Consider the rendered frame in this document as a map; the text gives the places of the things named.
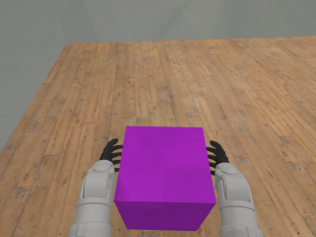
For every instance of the carton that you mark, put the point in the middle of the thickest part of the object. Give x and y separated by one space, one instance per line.
164 180

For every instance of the left robot forearm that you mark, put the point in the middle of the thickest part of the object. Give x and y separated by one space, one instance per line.
93 213

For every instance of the right robot forearm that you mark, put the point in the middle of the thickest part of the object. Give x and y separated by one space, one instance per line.
236 205

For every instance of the robot right hand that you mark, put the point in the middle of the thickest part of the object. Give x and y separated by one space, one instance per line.
219 158

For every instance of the robot left hand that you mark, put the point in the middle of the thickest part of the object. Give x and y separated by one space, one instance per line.
108 152

